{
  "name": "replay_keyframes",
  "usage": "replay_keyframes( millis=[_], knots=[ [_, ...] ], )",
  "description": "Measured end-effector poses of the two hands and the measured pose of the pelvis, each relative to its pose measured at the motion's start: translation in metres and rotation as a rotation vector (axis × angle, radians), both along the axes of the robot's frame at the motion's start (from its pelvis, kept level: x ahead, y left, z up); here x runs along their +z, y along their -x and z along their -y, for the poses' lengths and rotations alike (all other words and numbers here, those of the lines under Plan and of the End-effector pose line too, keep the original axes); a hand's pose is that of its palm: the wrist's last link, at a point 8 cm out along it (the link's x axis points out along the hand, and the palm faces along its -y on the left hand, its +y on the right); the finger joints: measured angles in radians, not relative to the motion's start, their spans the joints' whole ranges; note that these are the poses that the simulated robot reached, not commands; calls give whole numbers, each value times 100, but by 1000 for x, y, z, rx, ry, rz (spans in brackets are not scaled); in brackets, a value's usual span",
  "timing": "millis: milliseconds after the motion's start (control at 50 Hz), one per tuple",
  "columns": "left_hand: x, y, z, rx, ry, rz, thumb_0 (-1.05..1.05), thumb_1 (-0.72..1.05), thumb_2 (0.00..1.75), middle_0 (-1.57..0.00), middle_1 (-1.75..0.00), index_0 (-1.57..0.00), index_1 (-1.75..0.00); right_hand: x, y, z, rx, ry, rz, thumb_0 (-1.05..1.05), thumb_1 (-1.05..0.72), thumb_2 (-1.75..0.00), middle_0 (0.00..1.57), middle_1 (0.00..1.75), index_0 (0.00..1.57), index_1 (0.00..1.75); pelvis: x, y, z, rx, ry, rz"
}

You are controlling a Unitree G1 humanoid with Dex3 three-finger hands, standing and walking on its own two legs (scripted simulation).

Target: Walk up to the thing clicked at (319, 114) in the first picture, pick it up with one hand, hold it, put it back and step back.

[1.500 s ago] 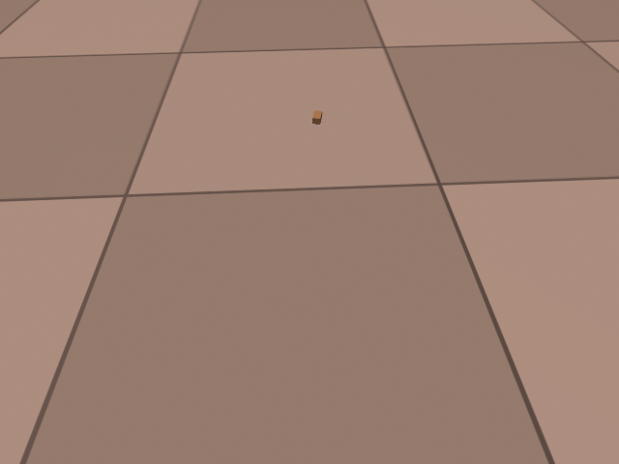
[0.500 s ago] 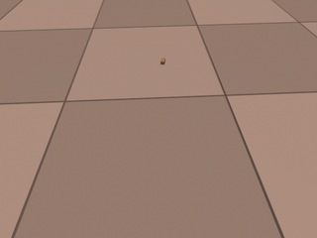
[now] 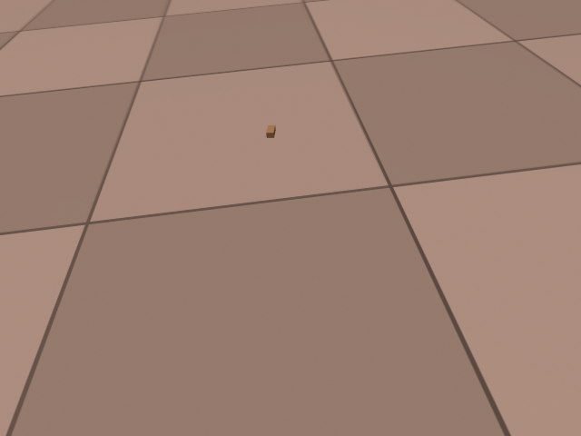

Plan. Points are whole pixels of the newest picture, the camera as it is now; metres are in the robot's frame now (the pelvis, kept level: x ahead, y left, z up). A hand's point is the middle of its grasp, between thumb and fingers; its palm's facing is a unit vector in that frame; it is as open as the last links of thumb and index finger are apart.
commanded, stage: walk up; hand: left
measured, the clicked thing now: (270, 131) +1.91 +0.18 -0.74
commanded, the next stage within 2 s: none
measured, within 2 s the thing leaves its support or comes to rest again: neither
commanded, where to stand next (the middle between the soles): +1.51 +0.02 m, yaw -2 degrees
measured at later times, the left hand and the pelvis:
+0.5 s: hand (145, 358) +0.29 +0.29 -0.15, palm faces -0.02 -0.94 -0.33, open 7.4 cm; pelvis +0.26 +0.02 +0.00, yaw +0 degrees
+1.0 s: hand (205, 206) +0.63 +0.23 -0.10, palm faces -0.03 -0.92 -0.40, open 7.4 cm; pelvis +0.54 -0.04 +0.01, yaw -1 degrees
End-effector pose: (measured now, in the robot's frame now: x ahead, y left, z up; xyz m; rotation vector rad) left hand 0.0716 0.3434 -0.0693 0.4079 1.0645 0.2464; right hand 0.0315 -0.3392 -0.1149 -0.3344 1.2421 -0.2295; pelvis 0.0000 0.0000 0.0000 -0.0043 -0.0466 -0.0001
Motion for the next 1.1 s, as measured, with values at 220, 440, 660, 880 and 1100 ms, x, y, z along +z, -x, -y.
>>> replay_keyframes(
  millis=[220, 440, 660, 880, 1100],
  knots=[
    [-4, -31, 31, 85, 64, -105, 1, 90, 90, -21, -30, -21, -30, 29, -160, -11, 121, -65, 126, 0, -90, -90, 20, 29, 20, 30, 20, -96, 12, 13, 25, -2],
    [-52, -155, 7, 101, 104, -193, 1, 90, 90, -21, -30, -21, -30, 30, -333, -50, 179, -17, 233, 0, -90, -90, 20, 30, 20, 30, -6, -230, -16, 10, -4, -11],
    [-12, -362, 16, -93, 96, -55, 1, 90, 90, -21, -30, -21, -30, 38, -366, -33, 34, -22, 151, 0, -90, -90, 20, 30, 20, 30, 17, -349, -10, -34, -34, -13],
    [0, -528, 61, -93, 21, 78, 1, 90, 90, -20, -30, -21, -30, -13, -458, 23, -15, -50, 2, 1, -90, -90, 20, 30, 20, 30, -6, -484, 38, -25, -20, -5],
    [2, -555, 70, 7, 57, -61, 1, 90, 90, -21, -30, -21, -30, 21, -640, 15, 109, -75, 125, 0, -91, -90, 20, 29, 20, 30, 18, -587, 43, -11, 8, -17]
  ],
)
